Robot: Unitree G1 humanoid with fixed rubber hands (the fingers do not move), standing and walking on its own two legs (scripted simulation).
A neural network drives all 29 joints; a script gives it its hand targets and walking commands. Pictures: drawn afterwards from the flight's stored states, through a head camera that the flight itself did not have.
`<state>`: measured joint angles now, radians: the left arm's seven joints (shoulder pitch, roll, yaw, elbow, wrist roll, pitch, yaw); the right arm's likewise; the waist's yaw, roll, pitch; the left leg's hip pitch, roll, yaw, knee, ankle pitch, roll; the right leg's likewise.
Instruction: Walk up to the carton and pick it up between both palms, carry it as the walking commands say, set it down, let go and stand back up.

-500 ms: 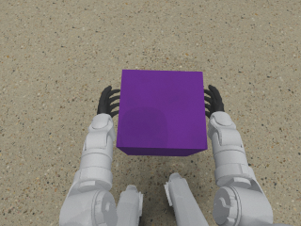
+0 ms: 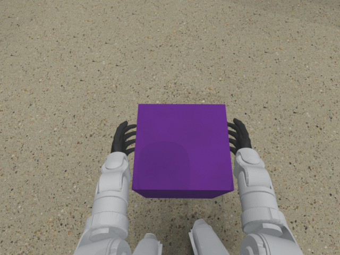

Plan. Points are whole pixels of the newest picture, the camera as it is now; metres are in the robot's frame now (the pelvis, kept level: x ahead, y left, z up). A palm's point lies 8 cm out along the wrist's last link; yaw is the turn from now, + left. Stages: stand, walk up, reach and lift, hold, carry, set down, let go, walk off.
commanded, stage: reach and lift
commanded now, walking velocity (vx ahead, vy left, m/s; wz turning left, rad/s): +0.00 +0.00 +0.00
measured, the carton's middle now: (180, 157) +0.37 -0.04 -0.12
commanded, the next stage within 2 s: none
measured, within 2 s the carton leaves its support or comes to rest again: neither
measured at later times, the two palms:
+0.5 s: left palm (108, 148) +0.36 +0.11 +0.04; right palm (252, 142) +0.34 -0.19 +0.03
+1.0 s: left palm (88, 142) +0.34 +0.13 +0.11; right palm (259, 137) +0.32 -0.17 +0.10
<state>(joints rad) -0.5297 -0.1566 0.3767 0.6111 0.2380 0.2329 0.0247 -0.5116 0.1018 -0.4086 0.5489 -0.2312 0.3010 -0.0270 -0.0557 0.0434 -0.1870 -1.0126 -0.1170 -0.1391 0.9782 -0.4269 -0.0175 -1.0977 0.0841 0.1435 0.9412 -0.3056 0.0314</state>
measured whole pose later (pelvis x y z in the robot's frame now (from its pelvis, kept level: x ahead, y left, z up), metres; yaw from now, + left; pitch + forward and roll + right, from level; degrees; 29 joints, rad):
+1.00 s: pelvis +0.03 +0.01 +0.08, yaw +0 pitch +0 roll +0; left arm -0.33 -0.17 0.28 0.40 0.28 0.55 -0.02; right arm -0.30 0.16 -0.32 0.33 -0.28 0.60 -0.02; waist -0.05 0.02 -0.04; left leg -0.14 -0.06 -0.16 0.39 -0.24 0.01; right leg -0.22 0.04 0.14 0.37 -0.14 0.02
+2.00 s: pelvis +0.03 +0.00 +0.08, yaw +0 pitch -7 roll +0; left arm -0.29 -0.16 0.24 0.26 0.28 0.73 -0.04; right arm -0.28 0.16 -0.24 0.24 -0.28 0.76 -0.02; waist 0.00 0.02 0.00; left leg 0.00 -0.04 -0.15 0.35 -0.24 0.00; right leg -0.07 0.05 0.12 0.32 -0.13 0.01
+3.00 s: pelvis +0.02 +0.00 +0.08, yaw +1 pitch -7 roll +0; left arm -0.28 -0.16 0.23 0.25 0.27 0.74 -0.03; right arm -0.27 0.15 -0.23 0.22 -0.28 0.77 -0.02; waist 0.00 0.02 0.00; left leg 0.00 -0.04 -0.14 0.36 -0.23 0.00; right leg -0.07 0.05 0.11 0.33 -0.13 0.00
